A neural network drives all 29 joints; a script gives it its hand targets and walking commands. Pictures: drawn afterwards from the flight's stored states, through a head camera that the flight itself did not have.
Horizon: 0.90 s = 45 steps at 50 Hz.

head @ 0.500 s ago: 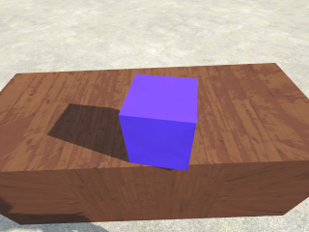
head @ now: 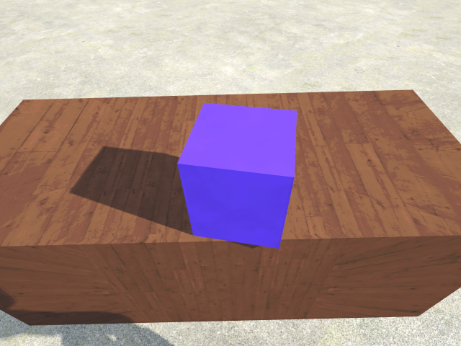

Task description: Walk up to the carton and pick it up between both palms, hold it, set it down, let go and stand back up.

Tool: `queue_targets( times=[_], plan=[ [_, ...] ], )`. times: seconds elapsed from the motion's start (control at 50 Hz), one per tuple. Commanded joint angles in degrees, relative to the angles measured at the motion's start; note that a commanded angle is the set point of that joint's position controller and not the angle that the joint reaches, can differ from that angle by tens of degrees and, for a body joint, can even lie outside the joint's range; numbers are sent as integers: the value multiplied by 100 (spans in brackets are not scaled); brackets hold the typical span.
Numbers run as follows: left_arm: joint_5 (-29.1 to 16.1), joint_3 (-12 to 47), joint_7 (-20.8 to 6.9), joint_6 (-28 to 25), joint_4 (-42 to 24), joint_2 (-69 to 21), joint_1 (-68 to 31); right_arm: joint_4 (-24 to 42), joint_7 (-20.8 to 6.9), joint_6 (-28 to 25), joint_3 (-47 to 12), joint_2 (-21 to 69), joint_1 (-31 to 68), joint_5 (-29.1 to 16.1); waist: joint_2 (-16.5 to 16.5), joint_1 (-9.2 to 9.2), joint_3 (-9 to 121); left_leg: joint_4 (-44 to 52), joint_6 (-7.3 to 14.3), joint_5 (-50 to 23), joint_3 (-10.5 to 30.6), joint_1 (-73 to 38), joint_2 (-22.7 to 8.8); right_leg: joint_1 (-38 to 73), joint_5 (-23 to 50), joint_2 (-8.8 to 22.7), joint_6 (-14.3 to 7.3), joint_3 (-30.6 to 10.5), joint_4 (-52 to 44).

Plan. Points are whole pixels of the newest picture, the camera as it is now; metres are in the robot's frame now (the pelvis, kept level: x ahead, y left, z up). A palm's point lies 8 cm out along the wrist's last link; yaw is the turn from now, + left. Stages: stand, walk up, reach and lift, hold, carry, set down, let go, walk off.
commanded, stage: stand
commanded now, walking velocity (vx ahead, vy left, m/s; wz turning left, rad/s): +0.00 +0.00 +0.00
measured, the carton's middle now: (242, 176) +0.48 +0.01 -0.01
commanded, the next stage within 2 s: none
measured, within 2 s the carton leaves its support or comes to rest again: neither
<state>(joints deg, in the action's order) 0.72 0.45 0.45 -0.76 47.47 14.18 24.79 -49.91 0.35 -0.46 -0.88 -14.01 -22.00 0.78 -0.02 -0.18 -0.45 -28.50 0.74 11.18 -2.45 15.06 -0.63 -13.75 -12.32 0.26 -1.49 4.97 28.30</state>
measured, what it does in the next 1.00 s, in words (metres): stands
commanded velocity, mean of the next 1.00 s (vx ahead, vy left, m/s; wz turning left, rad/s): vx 0.00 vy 0.00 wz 0.00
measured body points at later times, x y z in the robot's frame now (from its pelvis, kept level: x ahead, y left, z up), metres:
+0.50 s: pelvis +0.03 -0.01 +0.00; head +0.02 -0.01 +0.45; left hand +0.05 +0.24 -0.13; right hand +0.06 -0.26 -0.14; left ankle +0.05 +0.11 -0.74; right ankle +0.04 -0.10 -0.74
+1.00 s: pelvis +0.04 -0.02 +0.01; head +0.03 -0.02 +0.46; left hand +0.05 +0.23 -0.14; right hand +0.06 -0.26 -0.14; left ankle +0.05 +0.11 -0.74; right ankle +0.04 -0.10 -0.74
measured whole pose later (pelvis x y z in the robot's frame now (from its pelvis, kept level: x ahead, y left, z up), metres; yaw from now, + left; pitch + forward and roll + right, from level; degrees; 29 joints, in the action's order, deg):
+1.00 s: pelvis +0.04 -0.02 +0.01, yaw +1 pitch -2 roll +0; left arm 0.0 1.4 1.6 -0.8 52.0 12.3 21.4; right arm -55.5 1.7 -0.3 -1.5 -12.7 -19.4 0.2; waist 0.8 0.1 -1.1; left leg -25.5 -0.7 12.3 -0.6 11.4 -1.3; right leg -9.0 -13.6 -0.7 -2.5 6.7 24.2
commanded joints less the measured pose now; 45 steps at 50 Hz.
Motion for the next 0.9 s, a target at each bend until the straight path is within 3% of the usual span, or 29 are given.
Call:
queue_targets(
  times=[0.0,0.02,0.1,0.32,0.44,0.46,0.64,0.7,0.74,0.78,0.88],
  plan=[
    [-7,-173,54,-127,-375,697,256,336,52,-113,177,-721,-152,-30,-24,9,-473,902,82,1101,852,412,-523,-225,-840,542,53,-845,-759],
    [-4,-172,59,-119,-360,685,284,347,60,-108,182,-762,-112,-11,120,-27,-582,873,74,938,837,365,-513,-276,-742,564,56,-884,-767],
    [-11,-197,72,-106,-337,754,258,290,57,-88,157,-664,-214,-18,35,42,-417,778,84,809,776,214,-471,-250,-894,595,41,-868,-861],
    [-39,-129,104,-122,-212,694,210,127,93,-120,110,-630,-107,-37,42,23,-256,731,59,-20,768,-38,-569,56,-3,634,48,-781,-791],
    [-56,-137,114,-106,-164,700,119,20,116,-105,105,-641,-101,-63,-122,21,-354,744,57,80,740,-32,-555,23,-207,656,29,-788,-909],
    [-51,-121,115,-108,-160,642,128,20,111,-104,104,-648,-118,-45,7,15,-349,725,47,33,734,-29,-557,56,-164,669,12,-763,-920],
    [-63,-93,129,-125,-31,617,56,-91,143,-97,105,-630,-49,-73,112,52,-96,702,64,-325,730,-259,-580,324,338,664,11,-753,-875],
    [-65,-89,129,-93,14,614,86,-156,158,-72,81,-570,-83,-66,-75,24,-372,738,13,-185,717,-141,-570,194,91,636,47,-702,-967],
    [-49,-110,141,-83,53,618,61,-166,156,-66,99,-601,-35,-46,159,28,-440,743,17,-98,708,-84,-553,215,2,657,53,-730,-1008],
    [-60,-94,144,-88,90,607,45,-211,164,-71,88,-544,16,-62,191,24,-550,761,21,-264,717,-75,-562,171,209,654,52,-733,-966],
    [-71,-85,153,-95,149,583,-2,-307,168,-83,84,-573,-58,-68,-72,26,-262,749,5,-279,744,-252,-546,271,162,652,21,-654,-1016]
  ],
)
